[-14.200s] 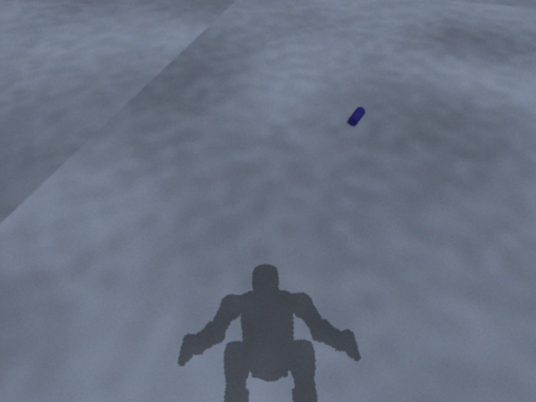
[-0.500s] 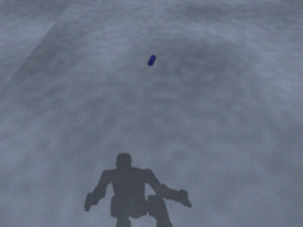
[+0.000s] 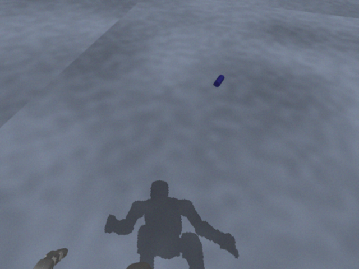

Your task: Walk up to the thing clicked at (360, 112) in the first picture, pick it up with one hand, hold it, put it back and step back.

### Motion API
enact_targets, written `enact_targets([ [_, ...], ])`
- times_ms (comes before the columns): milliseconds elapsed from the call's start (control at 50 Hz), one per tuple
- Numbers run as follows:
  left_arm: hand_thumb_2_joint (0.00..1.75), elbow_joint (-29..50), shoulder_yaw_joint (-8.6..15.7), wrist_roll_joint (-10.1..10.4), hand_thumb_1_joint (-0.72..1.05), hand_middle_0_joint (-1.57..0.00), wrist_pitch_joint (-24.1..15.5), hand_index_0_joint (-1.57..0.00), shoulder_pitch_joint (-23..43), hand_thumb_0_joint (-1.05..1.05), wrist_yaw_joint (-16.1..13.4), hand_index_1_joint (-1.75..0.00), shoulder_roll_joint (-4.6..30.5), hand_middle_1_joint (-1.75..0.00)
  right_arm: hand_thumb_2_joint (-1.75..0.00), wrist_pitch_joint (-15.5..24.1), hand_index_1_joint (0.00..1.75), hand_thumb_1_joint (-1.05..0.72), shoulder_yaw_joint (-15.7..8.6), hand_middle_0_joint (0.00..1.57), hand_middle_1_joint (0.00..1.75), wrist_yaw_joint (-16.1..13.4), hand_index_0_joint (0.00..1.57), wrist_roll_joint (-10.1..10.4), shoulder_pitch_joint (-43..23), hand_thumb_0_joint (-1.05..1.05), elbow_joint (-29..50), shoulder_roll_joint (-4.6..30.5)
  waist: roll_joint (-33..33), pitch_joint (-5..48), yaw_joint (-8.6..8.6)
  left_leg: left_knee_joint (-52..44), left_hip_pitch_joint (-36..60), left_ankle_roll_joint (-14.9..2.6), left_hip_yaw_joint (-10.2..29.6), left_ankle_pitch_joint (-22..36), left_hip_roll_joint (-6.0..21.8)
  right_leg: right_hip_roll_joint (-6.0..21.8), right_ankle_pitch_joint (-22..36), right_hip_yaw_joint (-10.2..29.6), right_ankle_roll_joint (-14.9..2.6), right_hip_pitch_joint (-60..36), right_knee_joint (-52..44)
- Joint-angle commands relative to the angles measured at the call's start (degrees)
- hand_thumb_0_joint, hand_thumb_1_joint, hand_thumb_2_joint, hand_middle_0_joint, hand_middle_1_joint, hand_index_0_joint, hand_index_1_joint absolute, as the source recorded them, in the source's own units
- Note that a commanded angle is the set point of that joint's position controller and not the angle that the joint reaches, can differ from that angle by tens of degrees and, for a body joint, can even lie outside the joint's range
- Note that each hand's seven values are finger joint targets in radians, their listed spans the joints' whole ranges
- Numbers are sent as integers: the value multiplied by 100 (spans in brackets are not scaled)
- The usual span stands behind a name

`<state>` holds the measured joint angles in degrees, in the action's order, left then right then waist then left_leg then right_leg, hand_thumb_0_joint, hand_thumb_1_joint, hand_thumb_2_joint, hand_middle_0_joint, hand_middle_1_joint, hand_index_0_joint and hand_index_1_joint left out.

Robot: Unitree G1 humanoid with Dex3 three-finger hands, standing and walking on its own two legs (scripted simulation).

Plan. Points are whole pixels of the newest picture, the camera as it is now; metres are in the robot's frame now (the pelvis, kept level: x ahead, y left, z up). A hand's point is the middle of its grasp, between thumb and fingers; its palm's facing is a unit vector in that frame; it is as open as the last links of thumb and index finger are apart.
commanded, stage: walk up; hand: left
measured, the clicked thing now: (219, 80) +1.83 -0.38 -0.75
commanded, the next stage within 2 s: none
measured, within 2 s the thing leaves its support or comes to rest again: neither
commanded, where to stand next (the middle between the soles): +1.80 -0.76 m, yaw +64 degrees
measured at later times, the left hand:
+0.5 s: hand (77, 233) +0.22 +0.29 -0.15, palm faces +0.26 -0.93 -0.27, open 7.4 cm
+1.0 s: hand (144, 210) +0.30 +0.12 -0.18, palm faces +0.56 -0.75 -0.35, open 7.4 cm
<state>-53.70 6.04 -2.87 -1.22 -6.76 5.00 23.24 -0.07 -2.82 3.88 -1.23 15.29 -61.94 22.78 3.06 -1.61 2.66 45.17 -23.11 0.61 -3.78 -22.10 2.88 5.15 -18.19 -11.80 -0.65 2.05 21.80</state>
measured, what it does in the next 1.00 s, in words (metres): walks ahead, turning left: left foot, then right foot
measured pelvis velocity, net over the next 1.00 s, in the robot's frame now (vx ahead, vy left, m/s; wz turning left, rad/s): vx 0.48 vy -0.11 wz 0.61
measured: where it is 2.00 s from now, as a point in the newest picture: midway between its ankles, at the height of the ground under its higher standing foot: (214, 148)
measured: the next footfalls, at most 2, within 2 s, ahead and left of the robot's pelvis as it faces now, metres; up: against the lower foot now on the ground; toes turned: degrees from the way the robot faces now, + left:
left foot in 0.12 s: +0.17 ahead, +0.15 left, +0.00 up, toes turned +13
right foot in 0.62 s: +0.46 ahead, -0.18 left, +0.00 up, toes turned +19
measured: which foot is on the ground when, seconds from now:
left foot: up 0.00-0.10, down 0.12-0.62, up 0.64-0.98, down 1.00-1.00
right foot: down 0.00-0.12, up 0.14-0.60, down 0.62-1.00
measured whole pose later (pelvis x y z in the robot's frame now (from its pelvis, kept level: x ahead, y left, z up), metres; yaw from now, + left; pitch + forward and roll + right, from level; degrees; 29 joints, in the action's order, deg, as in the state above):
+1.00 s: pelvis +0.48 -0.11 -0.03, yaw +35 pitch -1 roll +0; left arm -47.2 5.2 -3.4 1.9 -21.1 5.5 26.6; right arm 5.3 -1.9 -1.3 0.6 14.2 -46.9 24.6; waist 3.0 -4.1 8.1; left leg 36.2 -25.6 -5.4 -7.8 -10.8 0.2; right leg 1.1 -29.6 -15.8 -3.8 8.4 40.8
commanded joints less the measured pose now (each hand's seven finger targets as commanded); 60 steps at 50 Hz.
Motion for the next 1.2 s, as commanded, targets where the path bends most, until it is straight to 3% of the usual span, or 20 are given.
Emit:
enact_targets([
  [0, 90, 845, 525, -54, 90, -20, -41, -20, 1081, 0, 70, -30, 1679, -30, -90, 293, 30, -90, -477, 20, 30, 54, 20, 49, -297, 0, 860, 1542, 729, -148, -164, -416, -322, -85, -271, 411, 367, 1373, -1858, 607, -839, 72, -1123],
  [80, 90, 1116, 341, -91, 90, -20, 133, -20, 1249, 0, 113, -30, 1041, -30, -90, 303, 30, -90, -814, 20, 30, -256, 20, -27, 1792, 0, 340, 1977, -1369, 399, -1216, -1295, 3420, -438, -175, 66, -202, 224, -1238, -356, -543, 2880, 3002],
  [100, 90, 1336, 184, -45, 90, -20, 150, -20, 1401, 0, 183, -30, 627, -30, -90, 256, 30, -90, -905, 20, 30, -374, 20, -101, 2204, 0, 363, 2455, -2390, 64, -1373, -2527, 3440, -741, 2132, -2187, 794, -449, -1741, -24, -365, 4275, 4713],
  [120, 90, 1528, 124, -2, 90, -20, 155, -20, 1363, 0, 267, -30, 835, -30, -90, 303, 30, -90, -906, 20, 30, -421, 20, 50, 1223, 0, 830, 2877, -1741, -88, -816, -4550, 2079, -1154, 5341, -4125, 2095, -497, -1319, 1147, -343, 4373, 5314],
  [140, 90, 1453, 169, -44, 90, -20, 173, -20, 1056, 0, 305, -30, 1369, -30, -90, 371, 30, -90, -838, 20, 30, -454, 20, 232, 213, 0, 1147, 2964, -910, -457, -264, -5016, 946, -1458, 5801, -4390, 2468, -43, -954, 1895, -229, 3856, 5441],
  [240, 90, 752, 261, 80, 90, -20, 301, -20, 59, 0, 362, -30, 1621, -30, -90, 674, 30, -90, -524, 20, 30, -569, 20, 80, -330, 0, 1172, 2246, -869, -149, 138, -3917, 268, -892, 2289, -1854, 1067, 273, 23, 1726, 130, 2596, 4039],
  [500, 90, 1365, 360, 42, 90, -20, 259, -20, 698, 0, 470, -30, 1519, -30, -90, 742, 30, -90, -639, 20, 30, -654, 20, 19, -250, 0, 1245, 2552, -1273, -118, -89, -3172, 800, -1139, 1992, -748, 979, 415, 67, 1721, 321, 2788, 2159],
  [560, 90, 915, 390, -3, 90, -20, 230, -20, 162, 0, 387, -30, 1431, -30, -90, 658, 30, -90, -664, 20, 30, -691, 20, -101, -375, 0, 1354, 2398, -1258, 121, 160, -2222, 294, -1263, 1758, -199, 786, 209, 12, 1226, 198, 1580, 1503],
  [600, 90, 419, 573, -40, 90, -20, 93, -20, -1454, 0, 233, -30, 1812, -30, -90, 603, 30, -90, -460, 20, 30, -729, 20, -133, -447, 0, 1445, 1784, 254, 907, 1044, 529, -830, -946, 990, 201, 109, -16, -248, 1152, 30, -583, 522],
  [620, 90, 359, 696, -163, 90, -20, 34, -20, -1889, 0, 133, -30, 2513, -30, -90, 640, 30, -90, -210, 20, 30, -735, 20, -38, -377, 0, 1664, 1040, 2302, 696, 1250, 2308, -2818, -595, 155, -1132, -790, 1458, -1779, 3402, -55, -1162, -600],
  [640, 90, 610, 599, -106, 90, -20, -16, -20, -1017, 0, 75, -30, 2775, -30, -90, 608, 30, -90, -306, 20, 30, -815, 20, -23, -233, 0, 1603, 1463, 2210, 549, 662, 3105, -3060, -518, 183, -1148, -469, 2249, -1877, 5159, -597, -637, -1426],
  [740, 90, 707, 307, 30, 90, -20, -89, -20, -226, 0, -23, -30, 1660, -30, -90, 568, 30, -90, -336, 20, 30, -570, 20, 150, 250, 0, 983, 1661, 1120, -272, 17, 1757, -1454, -450, 430, 293, 223, 908, 566, 1534, -548, 896, -416],
  [780, 90, 875, 264, -2, 90, -20, -57, -20, -332, 0, 15, -30, 1532, -30, -90, 536, 30, -90, -324, 20, 30, -508, 20, 110, 54, 0, 1191, 1573, 1036, -372, 114, 885, -1427, -349, 114, 320, 138, 944, 635, 1275, -909, 784, -544],
  [860, 90, 1219, 234, -58, 90, -20, 39, -20, -467, 0, 52, -30, 1468, -30, -90, 505, 30, -90, -293, 20, 30, -526, 20, 181, -2, 0, 1514, 1442, 600, -166, 151, -190, -535, -390, -293, 1134, -5, 986, 1220, 761, -753, 925, -453],
  [940, 90, 1621, 168, -24, 90, -20, 94, -20, -546, 0, 12, -30, 1377, -30, -90, 474, 30, -90, -521, 20, 30, -767, 20, 192, 1786, 0, 1284, 1590, 8, 737, -617, -1118, 2547, -772, -159, 1681, -232, 557, 3195, 169, -385, 1975, 2132],
  [960, 90, 1736, 87, -39, 90, -20, 75, -20, -693, 0, -18, -30, 1200, -30, -90, 482, 30, -90, -673, 20, 30, -876, 20, 132, 2306, 0, 1262, 1960, -617, 944, -930, -1507, 3441, -1120, 923, 855, 328, 251, 2239, 264, -211, 2928, 3426],
  [980, 90, 1881, 60, -116, 90, -20, 85, -20, -869, 0, -8, -30, 944, -30, -90, 488, 30, -90, -818, 20, 30, -993, 20, 63, 2365, 0, 1430, 2426, -1583, 1092, -843, -1827, 4176, -1548, 3564, 284, 1903, -376, -1357, 599, 57, 4448, 4808],
  [1000, 90, 1923, 222, -84, 90, -20, 182, -20, -914, 0, -24, -30, 1645, -30, -90, 510, 30, -90, -816, 20, 30, -1044, 20, 267, 1900, 0, 1804, 2634, -426, 1257, -771, -2542, 3752, -2328, 5550, -514, 2822, -367, -1412, 1631, 370, 4857, 5782],
  [1080, 90, 1719, 315, 12, 90, -20, 267, -20, -863, 0, 10, -30, 1764, -30, -90, 647, 30, -90, -501, 20, 30, -1059, 20, 235, 684, 0, 1855, 1966, -212, 127, -139, -2191, 1021, -1662, 2542, 755, 1620, 443, -564, 2028, 222, 3871, 5315],
  [1180, 90, 1740, 360, -24, 90, -20, 438, -20, -754, 0, 289, -30, 1452, -30, -90, 791, 30, -90, -560, 20, 30, -866, 20, -40, 452, 0, 1753, 2395, -1357, -305, -74, -2453, -741, -1394, 1662, -1203, 845, 287, -267, 1468, 93, 3032, 3696],
])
